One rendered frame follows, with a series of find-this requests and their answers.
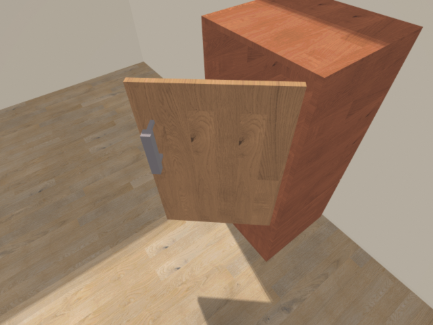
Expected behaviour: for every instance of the cupboard door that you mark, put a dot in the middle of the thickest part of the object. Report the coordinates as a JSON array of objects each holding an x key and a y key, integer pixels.
[{"x": 225, "y": 144}]

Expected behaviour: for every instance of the handle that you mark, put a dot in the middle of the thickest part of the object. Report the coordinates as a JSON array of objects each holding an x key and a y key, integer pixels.
[{"x": 151, "y": 150}]

